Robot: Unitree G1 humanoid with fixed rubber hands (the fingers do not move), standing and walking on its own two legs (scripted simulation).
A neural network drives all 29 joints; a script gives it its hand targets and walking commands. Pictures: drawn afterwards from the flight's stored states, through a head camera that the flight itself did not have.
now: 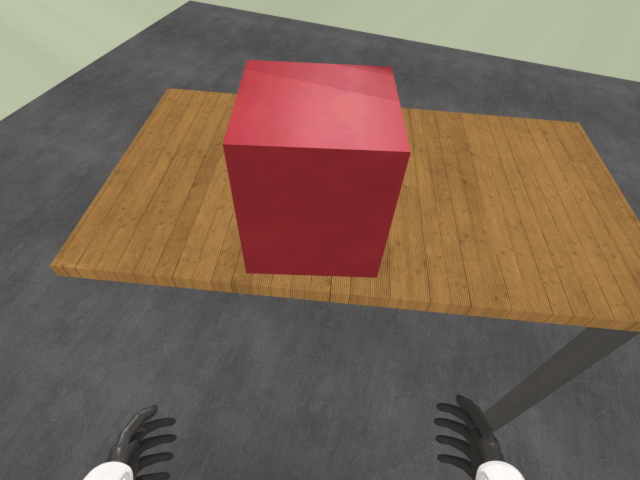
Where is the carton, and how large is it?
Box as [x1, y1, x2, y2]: [223, 60, 410, 277]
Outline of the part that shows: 247,60 223,142 246,272 376,277 410,152 391,67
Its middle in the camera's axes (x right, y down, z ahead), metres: -0.01 -0.09 +0.59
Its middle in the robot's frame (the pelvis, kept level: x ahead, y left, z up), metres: +0.51 +0.02 +0.08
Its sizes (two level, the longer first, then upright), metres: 0.210 0.200 0.250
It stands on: a table, 0.73 m high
